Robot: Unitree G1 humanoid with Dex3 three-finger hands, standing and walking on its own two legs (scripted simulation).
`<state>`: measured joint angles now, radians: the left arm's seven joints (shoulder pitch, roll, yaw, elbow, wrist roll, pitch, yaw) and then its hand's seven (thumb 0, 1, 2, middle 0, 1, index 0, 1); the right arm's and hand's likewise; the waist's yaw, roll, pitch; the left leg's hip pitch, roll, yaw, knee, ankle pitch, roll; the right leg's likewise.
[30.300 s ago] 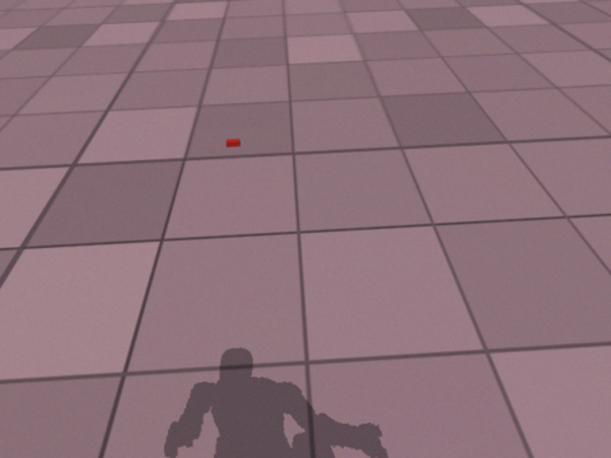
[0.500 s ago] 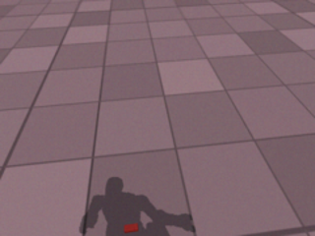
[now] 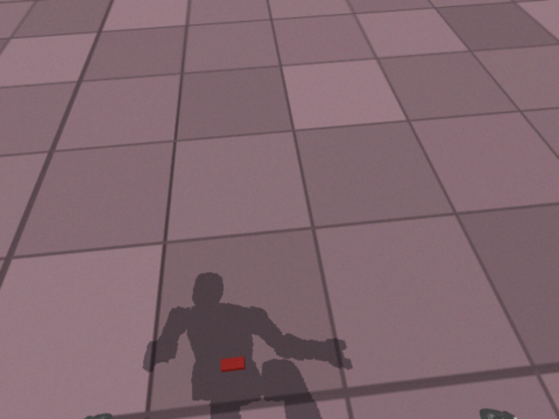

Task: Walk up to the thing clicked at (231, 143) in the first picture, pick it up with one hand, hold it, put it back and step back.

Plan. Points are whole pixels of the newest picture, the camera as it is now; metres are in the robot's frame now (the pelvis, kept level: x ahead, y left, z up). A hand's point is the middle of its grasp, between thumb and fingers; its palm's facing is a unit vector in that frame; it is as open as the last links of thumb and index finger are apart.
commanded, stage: walk up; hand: left
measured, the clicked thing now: (233, 364) +0.37 +0.19 -0.76
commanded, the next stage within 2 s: none
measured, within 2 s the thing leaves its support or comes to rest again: neither
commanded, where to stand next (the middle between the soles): +0.03 -0.04 m, yaw +0 degrees
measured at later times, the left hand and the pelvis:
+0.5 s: hand out of the picture +0.03 +0.29 -0.17, palm faces -0.06 -0.93 -0.37, open 7.4 cm; pelvis -0.10 +0.03 -0.01, yaw -1 degrees
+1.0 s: hand out of the picture -0.10 +0.28 -0.16, palm faces +0.02 -0.92 -0.38, open 7.4 cm; pelvis -0.24 +0.02 -0.02, yaw +1 degrees
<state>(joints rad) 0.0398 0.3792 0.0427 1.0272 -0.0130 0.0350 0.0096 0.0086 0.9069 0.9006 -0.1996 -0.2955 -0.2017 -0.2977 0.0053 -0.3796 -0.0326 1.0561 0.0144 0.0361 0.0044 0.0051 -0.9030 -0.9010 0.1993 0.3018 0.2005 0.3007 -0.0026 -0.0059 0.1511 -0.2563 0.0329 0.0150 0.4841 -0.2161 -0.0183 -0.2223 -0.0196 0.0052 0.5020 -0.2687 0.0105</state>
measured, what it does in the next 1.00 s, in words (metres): walks backwards: left foot, then right foot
